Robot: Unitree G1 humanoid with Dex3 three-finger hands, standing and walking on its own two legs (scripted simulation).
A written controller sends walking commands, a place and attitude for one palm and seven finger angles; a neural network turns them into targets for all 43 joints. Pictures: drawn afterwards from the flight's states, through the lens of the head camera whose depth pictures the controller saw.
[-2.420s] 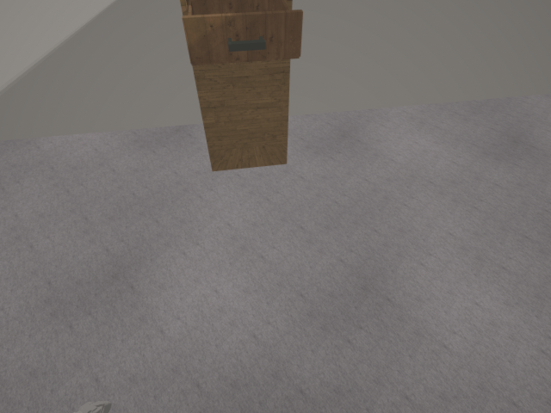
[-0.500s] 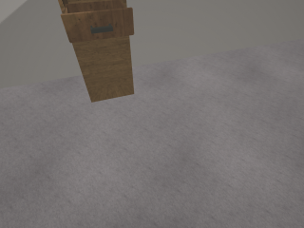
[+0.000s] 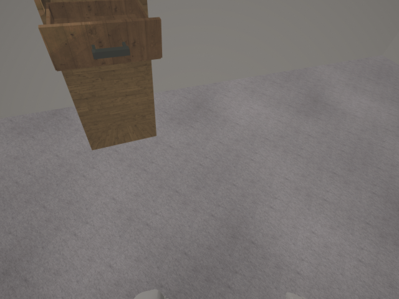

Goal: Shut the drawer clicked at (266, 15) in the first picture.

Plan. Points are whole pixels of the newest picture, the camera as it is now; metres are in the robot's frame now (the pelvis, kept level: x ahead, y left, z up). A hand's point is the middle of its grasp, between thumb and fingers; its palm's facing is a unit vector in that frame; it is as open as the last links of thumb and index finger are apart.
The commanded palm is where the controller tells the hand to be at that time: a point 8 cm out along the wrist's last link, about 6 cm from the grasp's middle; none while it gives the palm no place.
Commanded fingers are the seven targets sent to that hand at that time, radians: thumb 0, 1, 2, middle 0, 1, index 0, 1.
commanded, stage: walk to a spot facing it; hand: left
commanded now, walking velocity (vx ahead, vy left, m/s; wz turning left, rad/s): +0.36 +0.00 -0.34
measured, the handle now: (110, 49) +0.81 +0.38 +0.06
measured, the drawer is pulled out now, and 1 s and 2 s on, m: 0.30 0.30 0.30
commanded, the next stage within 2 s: turn to face it in 0.64 s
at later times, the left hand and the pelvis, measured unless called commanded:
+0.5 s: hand (166, 209) +0.36 +0.12 -0.15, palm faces -0.28 -0.95 -0.16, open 7.3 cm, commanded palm none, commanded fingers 0.00 0.90 0.90 -0.20 -0.30 -0.20 -0.30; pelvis +0.20 -0.02 +0.01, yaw -12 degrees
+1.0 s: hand (163, 191) +0.43 +0.14 -0.18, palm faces -0.12 -0.98 -0.18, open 7.3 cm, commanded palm none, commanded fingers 0.00 0.90 0.90 -0.20 -0.30 -0.20 -0.30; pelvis +0.38 -0.04 +0.00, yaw -12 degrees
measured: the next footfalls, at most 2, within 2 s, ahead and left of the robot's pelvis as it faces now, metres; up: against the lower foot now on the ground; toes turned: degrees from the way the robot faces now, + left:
right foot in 0.54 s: +0.32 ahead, -0.15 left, +0.00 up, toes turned -21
left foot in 0.94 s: +0.52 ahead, +0.03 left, +0.00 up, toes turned -5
